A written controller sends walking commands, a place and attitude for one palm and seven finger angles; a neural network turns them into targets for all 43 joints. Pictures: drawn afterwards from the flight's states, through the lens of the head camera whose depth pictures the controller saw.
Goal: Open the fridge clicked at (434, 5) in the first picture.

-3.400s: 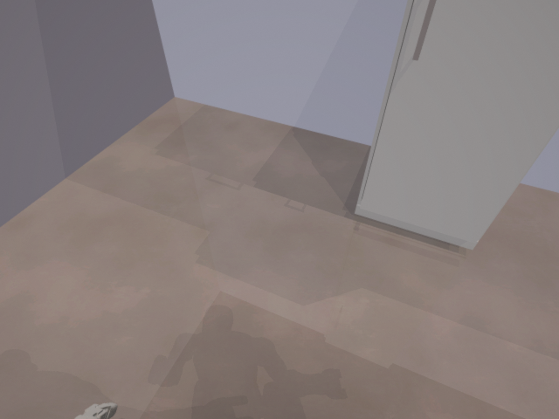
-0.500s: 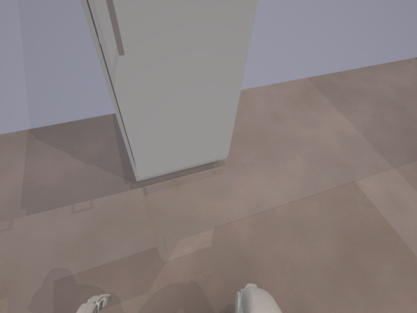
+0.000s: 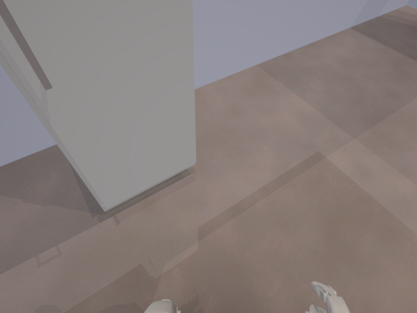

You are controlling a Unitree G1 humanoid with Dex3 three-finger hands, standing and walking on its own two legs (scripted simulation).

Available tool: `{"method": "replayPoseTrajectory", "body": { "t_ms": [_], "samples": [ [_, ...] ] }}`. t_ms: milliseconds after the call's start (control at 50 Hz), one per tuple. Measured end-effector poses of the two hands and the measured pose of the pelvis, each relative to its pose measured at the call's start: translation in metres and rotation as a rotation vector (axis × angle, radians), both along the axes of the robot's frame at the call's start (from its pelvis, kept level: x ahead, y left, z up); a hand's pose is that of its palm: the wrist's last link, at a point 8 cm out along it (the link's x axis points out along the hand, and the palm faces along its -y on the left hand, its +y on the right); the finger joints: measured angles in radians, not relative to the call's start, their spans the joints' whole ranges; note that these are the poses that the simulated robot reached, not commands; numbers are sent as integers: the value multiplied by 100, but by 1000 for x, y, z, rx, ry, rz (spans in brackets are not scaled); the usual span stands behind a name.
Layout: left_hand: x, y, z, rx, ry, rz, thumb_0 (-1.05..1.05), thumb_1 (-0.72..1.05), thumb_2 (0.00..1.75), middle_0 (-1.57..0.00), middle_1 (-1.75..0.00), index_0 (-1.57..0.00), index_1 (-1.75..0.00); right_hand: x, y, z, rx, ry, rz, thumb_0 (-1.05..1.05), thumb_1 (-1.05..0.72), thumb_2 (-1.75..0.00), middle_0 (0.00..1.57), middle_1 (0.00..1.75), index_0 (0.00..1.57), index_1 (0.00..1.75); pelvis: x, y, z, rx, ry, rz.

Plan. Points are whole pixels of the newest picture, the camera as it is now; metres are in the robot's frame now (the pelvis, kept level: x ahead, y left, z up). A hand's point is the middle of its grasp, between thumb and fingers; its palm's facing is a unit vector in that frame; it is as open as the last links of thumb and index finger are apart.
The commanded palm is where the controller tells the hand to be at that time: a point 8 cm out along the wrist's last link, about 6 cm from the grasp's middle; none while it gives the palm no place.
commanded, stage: walk to a spot facing it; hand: left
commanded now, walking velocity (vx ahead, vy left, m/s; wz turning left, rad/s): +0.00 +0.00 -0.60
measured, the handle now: (18, 36) +0.59 +0.48 +0.18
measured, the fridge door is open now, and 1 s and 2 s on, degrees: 0 0 0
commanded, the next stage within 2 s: turn to face it in 1.68 s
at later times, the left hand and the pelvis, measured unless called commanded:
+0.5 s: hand (128, 301) +0.15 +0.19 -0.16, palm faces -0.32 -0.92 -0.22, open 7.4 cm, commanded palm none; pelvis +0.00 +0.03 +0.01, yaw -20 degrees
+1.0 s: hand (161, 311) +0.14 +0.11 -0.14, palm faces -0.49 -0.84 -0.23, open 7.4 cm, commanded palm none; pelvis -0.01 -0.02 +0.01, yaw -35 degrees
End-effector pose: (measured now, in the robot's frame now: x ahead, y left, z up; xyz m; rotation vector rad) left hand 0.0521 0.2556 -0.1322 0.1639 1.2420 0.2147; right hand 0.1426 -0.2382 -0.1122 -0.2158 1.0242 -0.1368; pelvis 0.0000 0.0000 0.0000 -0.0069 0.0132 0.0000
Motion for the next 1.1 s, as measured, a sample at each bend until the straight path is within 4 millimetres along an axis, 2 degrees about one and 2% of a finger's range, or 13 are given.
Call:
{"method": "replayPoseTrajectory", "body": {
  "t_ms": [40, 100, 200, 300, 420, 560, 620, 720, 860, 960, 1100],
  "samples": [
    [6, 16, -8, -6, -6, -5, 1, 90, 90, -20, -30, -20, -30, 2, 9, 3, -22, -21, -10, 0, -91, -89, 20, 29, 20, 29, 2, 13, -5, -12, 0, -22],
    [17, 34, -14, -15, -6, -28, 1, 91, 90, -20, -30, -20, -30, -11, 20, 10, -43, -17, -28, 0, -91, -89, 20, 29, 20, 29, 4, 26, -4, -7, -12, -72],
    [35, 47, -6, -31, 7, -105, 1, 91, 90, -20, -30, -19, -30, -51, 30, 21, -56, 45, -112, 0, -91, -89, 20, 29, 20, 30, 7, 39, 9, -37, -15, -137],
    [51, 44, -1, -39, 32, -181, 1, 91, 90, -20, -30, -19, -30, -97, 33, 19, -40, 111, -223, 0, -91, -89, 20, 30, 20, 30, 8, 45, 14, -42, -12, -204],
    [82, 16, 3, -36, 41, -311, 1, 91, 90, -20, -30, -19, -30, -165, 32, 3, 10, 207, -376, 0, -91, -89, 20, 30, 20, 30, 3, 39, 12, -26, -16, -294],
    [132, -51, 12, 3, -68, -491, 1, 91, 90, -20, -30, -19, -30, -247, 18, -32, 97, 306, -538, 1, -91, -89, 20, 30, 20, 30, -9, 11, -3, 16, -17, -395],
    [144, -77, 20, 26, -131, -545, 1, 91, 90, -20, -30, -19, -30, -269, 9, -45, 124, 344, -579, 1, -91, -89, 20, 29, 20, 29, -16, 0, -8, 14, -20, -425],
    [142, -101, 36, 39, -146, -581, 1, 91, 90, -20, -30, -20, -30, -271, -6, -37, 134, 309, -617, 1, -91, -89, 20, 29, 20, 29, -23, -12, 5, 32, -25, -480],
    [129, -115, 37, 13, -108, -623, 1, 91, 90, -20, -30, -20, -30, -254, -25, -23, 113, 203, -635, 1, -91, -89, 20, 29, 20, 29, -26, -21, 13, 37, -16, -549],
    [113, -106, 29, -6, -49, -618, 1, 90, 90, -20, -30, -20, -30, -235, -38, -13, 81, 147, -637, 1, -91, -89, 20, 29, 20, 29, -17, -21, 14, 27, -8, -596],
    [95, -71, 15, 0, 99, -600, 1, 90, 90, -20, -30, -20, -30, -188, -50, 8, 18, 52, -646, 1, -91, -89, 20, 29, 20, 29, 9, -14, 15, 15, 0, -672]
  ]
}}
